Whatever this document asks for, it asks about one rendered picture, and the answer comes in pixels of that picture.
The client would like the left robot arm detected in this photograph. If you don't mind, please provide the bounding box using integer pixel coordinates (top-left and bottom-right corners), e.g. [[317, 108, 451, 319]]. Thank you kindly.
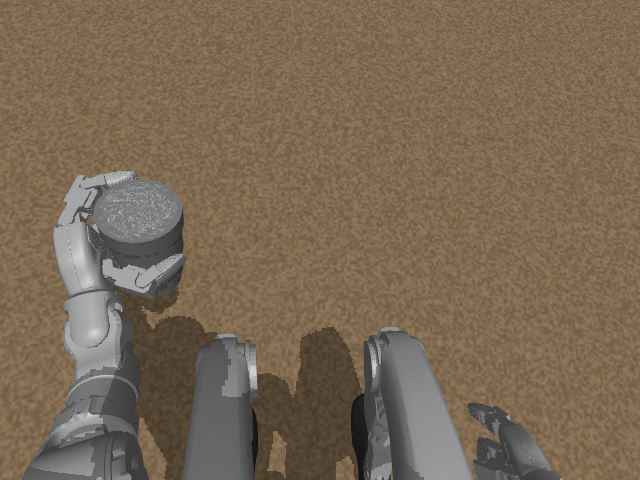
[[22, 289, 149, 480]]

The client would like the right robot hand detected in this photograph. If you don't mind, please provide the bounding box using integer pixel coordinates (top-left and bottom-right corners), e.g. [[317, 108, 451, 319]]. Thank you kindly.
[[467, 402, 552, 480]]

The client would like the cup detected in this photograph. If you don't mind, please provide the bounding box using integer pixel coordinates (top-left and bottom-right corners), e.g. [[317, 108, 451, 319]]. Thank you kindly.
[[93, 179, 184, 297]]

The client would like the left robot hand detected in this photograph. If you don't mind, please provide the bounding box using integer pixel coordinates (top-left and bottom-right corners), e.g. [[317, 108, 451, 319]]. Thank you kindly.
[[53, 171, 186, 299]]

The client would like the right robot foot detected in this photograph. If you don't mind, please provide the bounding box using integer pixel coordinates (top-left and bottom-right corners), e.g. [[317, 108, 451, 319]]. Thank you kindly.
[[351, 394, 391, 480]]

